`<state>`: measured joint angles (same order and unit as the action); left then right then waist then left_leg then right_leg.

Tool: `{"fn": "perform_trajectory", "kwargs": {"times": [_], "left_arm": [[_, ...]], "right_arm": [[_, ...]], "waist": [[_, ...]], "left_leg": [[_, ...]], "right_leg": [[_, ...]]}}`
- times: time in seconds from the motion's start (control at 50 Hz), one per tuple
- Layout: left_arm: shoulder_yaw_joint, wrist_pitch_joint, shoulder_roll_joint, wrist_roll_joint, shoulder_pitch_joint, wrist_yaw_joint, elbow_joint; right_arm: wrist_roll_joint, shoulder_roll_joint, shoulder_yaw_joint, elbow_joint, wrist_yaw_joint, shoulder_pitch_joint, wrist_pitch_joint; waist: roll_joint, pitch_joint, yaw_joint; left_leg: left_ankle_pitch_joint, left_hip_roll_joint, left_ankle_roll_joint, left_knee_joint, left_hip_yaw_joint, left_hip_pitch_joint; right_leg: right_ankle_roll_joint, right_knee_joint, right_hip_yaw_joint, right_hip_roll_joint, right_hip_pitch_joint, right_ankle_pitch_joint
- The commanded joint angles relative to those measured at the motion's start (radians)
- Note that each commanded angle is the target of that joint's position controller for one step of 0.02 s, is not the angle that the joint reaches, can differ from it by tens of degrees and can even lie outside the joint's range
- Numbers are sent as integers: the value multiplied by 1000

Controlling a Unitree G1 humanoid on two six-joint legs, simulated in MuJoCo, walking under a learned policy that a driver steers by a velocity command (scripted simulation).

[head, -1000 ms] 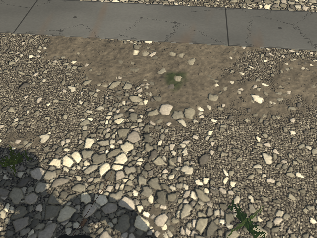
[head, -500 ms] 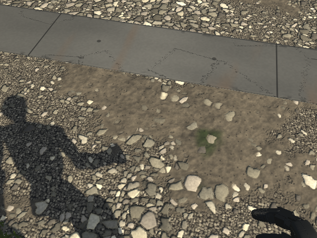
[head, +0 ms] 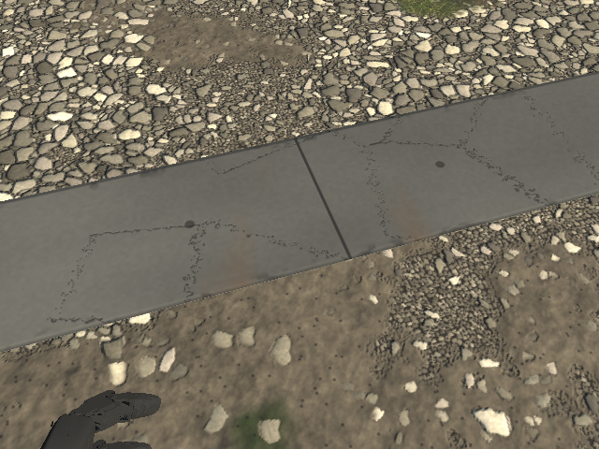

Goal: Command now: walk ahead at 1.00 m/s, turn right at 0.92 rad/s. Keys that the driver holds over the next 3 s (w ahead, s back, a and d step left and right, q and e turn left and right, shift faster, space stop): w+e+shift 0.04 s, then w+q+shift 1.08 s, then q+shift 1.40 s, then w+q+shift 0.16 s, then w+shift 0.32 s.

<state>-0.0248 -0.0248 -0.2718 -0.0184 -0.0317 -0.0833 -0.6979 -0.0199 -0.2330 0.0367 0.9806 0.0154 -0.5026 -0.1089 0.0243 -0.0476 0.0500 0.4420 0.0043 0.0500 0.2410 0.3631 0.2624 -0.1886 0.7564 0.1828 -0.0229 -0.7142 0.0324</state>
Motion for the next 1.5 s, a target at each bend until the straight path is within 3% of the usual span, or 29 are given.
{"fn": "perform_trajectory", "kwargs": {"times": [0.02, 0.06, 0.08, 0.1, 0.16, 0.26, 0.4, 0.48, 0.52, 0.54, 0.56, 0.58, 0.66, 0.84, 0.9, 0.94, 0.96, 0.98, 1.02, 1.18, 1.24, 1.26, 1.32, 1.34, 1.36, 1.38, 1.4, 1.44, 1.5], "left_arm": [[-46, -1, -128, 5, 361, 19, -49], [-110, 9, -199, 28, 555, 62, -129], [-104, 5, -282, -8, 420, 59, -106], [-112, 15, -289, -22, 456, 69, -81], [-71, -31, -129, -25, 360, 87, -108], [-53, -117, -94, -5, 402, 68, -156], [-27, -135, -98, 10, 473, 92, -185], [-54, -79, -204, -20, 358, 147, -147], [-57, -62, -175, -31, 195, 124, -109], [-4, -91, 19, -39, 200, 102, -24], [18, -116, 12, -6, 277, 87, 61], [18, -136, -63, -23, 238, 82, 50], [28, -71, -73, -66, 199, 74, 62], [54, -63, -48, -12, -118, 63, 213], [9, -75, -152, -6, 100, 89, 160], [-47, -81, -267, -28, 550, 128, 71], [-60, -77, -334, -74, 504, 122, 74], [-70, -65, -283, -51, 407, 112, 83], [-37, -58, -122, -36, 313, 102, 70], [-27, -110, -93, 1, 311, 79, -62], [-37, -114, -137, 12, 324, 85, -78], [-82, -102, -282, 43, 258, 116, -21], [-101, -68, -300, 58, 234, 149, 19], [-87, -66, -232, 61, 255, 141, 27], [-51, -77, -96, 8, 283, 123, 41], [-28, -100, -99, 5, 473, 105, 95], [-39, -111, -206, 20, 389, 94, 107], [-47, -94, -212, 16, 282, 109, 119], [-55, -53, -204, 2, 268, 122, 118]], "right_arm": [[-7, -270, 57, -121, 28, 148, 23], [-8, -236, 64, -144, 10, 220, 43], [-26, -59, 14, -216, 0, 97, 24], [8, -84, 5, -273, -7, 110, 0], [1, -113, 2, -226, -12, 192, 10], [15, -71, -1, -219, -54, 274, 80], [18, -55, -19, -261, -81, 457, 47], [12, -186, 31, -157, -69, 79, 69], [26, -250, 80, -68, -41, -211, 82], [13, -270, 79, -65, -40, -110, 91], [-2, -291, 82, -111, -34, -24, 93], [-8, -221, 77, -146, -27, 26, 90], [13, -171, 52, -150, -18, 105, 46], [28, -235, 89, -165, -27, 3, 32], [18, -295, 103, -194, -22, 77, 25], [11, -218, 81, -246, -28, 187, 4], [63, -62, 37, -298, -27, 67, 9], [41, -141, 29, -299, -19, 88, 26], [-1, -190, 41, -291, -35, 233, 50], [-20, -99, -2, -448, -89, 430, 107], [-19, -91, -10, -441, -114, 474, 97], [75, -136, 21, -424, -98, 413, 69], [57, -262, 86, -373, -87, 176, 72], [58, -295, 111, -339, -69, 72, 82], [55, -341, 116, -355, -38, 115, 93], [-20, -392, 103, -443, -44, 195, 72], [-19, -351, 107, -483, -50, 246, 78], [42, -273, 89, -498, -52, 351, 68], [37, -252, 88, -487, -34, 398, 77]], "waist": [[-151, 109, -276], [35, 170, -347], [194, 144, -102], [142, 354, -149], [-141, 14, -52], [-76, -103, -37], [26, -39, -87], [125, 160, 143], [-43, 169, 292], [-289, 100, 109], [-296, 267, 38], [-63, 168, 35], [102, -49, -99], [-95, 3, 68], [-96, 164, -54], [0, 405, -272], [324, 510, -142], [300, 452, -119], [39, 181, -121], [69, -45, 4], [36, -54, -8], [91, 5, 12], [99, 169, 136], [-7, 191, 158], [-303, 140, 86], [-336, 440, -32], [-150, 558, 23], [82, 312, -55], [40, 162, -111]], "left_leg": [[-1567, -279, -62, 419, -58, -226], [-636, -94, -75, 1137, -103, -565], [74, -21, -64, 1423, -215, -905], [2, -3, -63, 1465, -385, -1046], [-142, -136, -87, 1268, -418, -1009], [-328, -159, -92, 925, -448, -937], [-676, -10, -189, 424, -186, -827], [-436, 118, -243, 425, -168, -473], [-296, 29, -341, 345, -355, -151], [-493, -73, -425, 440, -657, -14], [-114, -232, -574, 145, -1111, 110], [91, -253, -517, -24, -1172, -17], [-109, -97, -408, -84, -877, -551], [-739, -5, -274, 10, -746, -404], [-1000, -8, -208, 294, -760, -349], [-638, 61, -191, 841, -676, -588], [98, 164, -161, 1122, -558, -906], [-3, 69, -180, 1206, -509, -1033], [-157, -16, -163, 1128, -458, -1040], [-333, -91, -122, 861, -370, -1012], [-536, 1, -137, 514, -215, -764], [-518, 25, -125, 513, -240, -699], [-492, 86, -197, 411, -257, -379], [-609, 63, -240, 306, -336, -164], [-996, -43, -311, 303, -534, -32], [-1153, -309, -559, 296, -1026, 183], [-789, -322, -570, 175, -1125, 159], [-557, -212, -466, 110, -1020, -153], [-800, -119, -412, 95, -860, -501]], "right_leg": [[-58, -1, 25, 115, 506, -121], [-122, -190, -217, 61, 895, -274], [-156, -127, -548, -132, 983, 52], [-293, -415, -888, -271, 1113, -366], [-139, -559, -674, -239, 635, -436], [50, -652, -265, -101, 432, -44], [180, -637, 27, -71, 742, 738], [200, -127, 43, -158, 838, 1212], [162, 652, 28, 2, 475, 285], [183, 972, -93, 132, 4, -538], [185, 1001, -283, 111, -195, -532], [161, 873, -313, 40, -204, -418], [226, 535, -267, -80, 15, -358], [218, -187, -174, 8, 212, 55], [187, -257, -201, 61, 540, -86], [143, -214, -395, -174, 1018, -472], [56, -397, -944, -471, 1213, -708], [24, -476, -1087, -453, 1127, -885], [55, -480, -715, -341, 844, -630], [130, -570, -78, -221, 532, 274], [169, -526, 75, -142, 496, 425], [181, -439, 49, -128, 555, 607], [192, -45, 6, -184, 575, 814], [229, 237, -4, -119, 415, 340], [267, 645, -4, 63, 150, -606], [278, 918, -254, 111, -33, -719], [253, 901, -368, 74, -36, -611], [249, 705, -361, 9, -32, -519], [280, 508, -340, -7, 104, -509]]}}
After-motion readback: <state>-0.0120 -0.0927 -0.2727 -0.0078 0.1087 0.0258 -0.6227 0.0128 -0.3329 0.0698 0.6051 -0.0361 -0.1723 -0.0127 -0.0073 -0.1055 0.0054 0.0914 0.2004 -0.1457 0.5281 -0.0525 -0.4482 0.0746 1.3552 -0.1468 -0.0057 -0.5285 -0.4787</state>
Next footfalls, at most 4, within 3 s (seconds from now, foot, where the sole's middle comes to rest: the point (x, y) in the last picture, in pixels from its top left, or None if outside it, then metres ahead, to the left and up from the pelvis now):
0.06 right None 0.24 -0.03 -0.75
0.52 left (280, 360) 0.67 0.05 -0.75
0.94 right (296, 209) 1.13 -0.01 -0.75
1.34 left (162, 173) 1.30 0.38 -0.75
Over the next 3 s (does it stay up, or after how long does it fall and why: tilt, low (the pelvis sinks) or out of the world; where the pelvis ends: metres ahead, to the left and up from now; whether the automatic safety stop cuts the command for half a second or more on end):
stays up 1.23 0.43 0.02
